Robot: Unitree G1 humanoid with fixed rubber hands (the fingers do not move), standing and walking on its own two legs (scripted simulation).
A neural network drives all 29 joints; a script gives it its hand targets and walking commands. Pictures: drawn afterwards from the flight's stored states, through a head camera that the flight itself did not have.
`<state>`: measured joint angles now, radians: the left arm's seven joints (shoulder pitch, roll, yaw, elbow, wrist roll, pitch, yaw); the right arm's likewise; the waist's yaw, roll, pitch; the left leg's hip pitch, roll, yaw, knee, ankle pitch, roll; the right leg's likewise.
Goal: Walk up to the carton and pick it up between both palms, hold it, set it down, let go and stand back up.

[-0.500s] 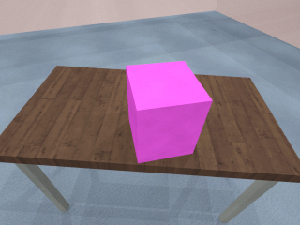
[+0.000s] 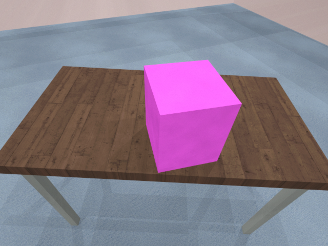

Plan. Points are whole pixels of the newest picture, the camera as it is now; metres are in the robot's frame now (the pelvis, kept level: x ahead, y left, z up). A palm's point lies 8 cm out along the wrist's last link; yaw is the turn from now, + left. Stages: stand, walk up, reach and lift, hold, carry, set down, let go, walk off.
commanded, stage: stand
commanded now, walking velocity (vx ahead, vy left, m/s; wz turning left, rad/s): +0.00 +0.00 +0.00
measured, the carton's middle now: (182, 116) +0.47 -0.05 +0.05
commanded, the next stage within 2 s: none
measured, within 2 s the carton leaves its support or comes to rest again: neither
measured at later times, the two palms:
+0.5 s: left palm out of the picture -0.04 +0.20 -0.16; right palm out of the picture -0.04 -0.18 -0.14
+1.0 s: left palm out of the picture -0.02 +0.20 -0.16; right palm out of the picture -0.03 -0.18 -0.15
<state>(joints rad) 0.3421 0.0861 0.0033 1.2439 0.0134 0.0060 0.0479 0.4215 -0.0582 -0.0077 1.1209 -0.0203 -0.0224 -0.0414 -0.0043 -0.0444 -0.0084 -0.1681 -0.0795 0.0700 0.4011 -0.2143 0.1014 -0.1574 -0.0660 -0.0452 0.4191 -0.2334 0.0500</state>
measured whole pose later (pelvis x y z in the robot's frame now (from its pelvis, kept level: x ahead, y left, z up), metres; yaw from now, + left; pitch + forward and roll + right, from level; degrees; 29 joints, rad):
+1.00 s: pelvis +0.04 +0.02 +0.00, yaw +0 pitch -1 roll +0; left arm 0.34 0.07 0.01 1.22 0.01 0.01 0.07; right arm 0.38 -0.08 -0.01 1.18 -0.01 -0.03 -0.05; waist -0.03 -0.03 0.02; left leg -0.11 -0.12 0.07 0.39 -0.26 0.13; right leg -0.11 -0.11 -0.04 0.44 -0.30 0.08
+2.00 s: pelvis +0.04 +0.01 +0.00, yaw +1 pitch -2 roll +0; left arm 0.36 0.06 0.01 1.21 0.01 0.01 0.06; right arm 0.38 -0.08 -0.01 1.19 0.00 -0.03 -0.04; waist -0.02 -0.02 0.04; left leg -0.09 -0.11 0.05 0.37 -0.26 0.11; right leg -0.08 -0.10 -0.07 0.41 -0.30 0.07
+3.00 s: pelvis +0.04 -0.01 +0.00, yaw +1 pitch -2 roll +0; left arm 0.33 0.07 0.01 1.19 0.01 0.00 0.05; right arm 0.31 -0.07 -0.01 1.19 -0.01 -0.03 -0.04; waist -0.01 -0.02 0.06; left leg -0.09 -0.09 0.04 0.38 -0.26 0.10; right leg -0.07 -0.07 -0.07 0.40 -0.29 0.05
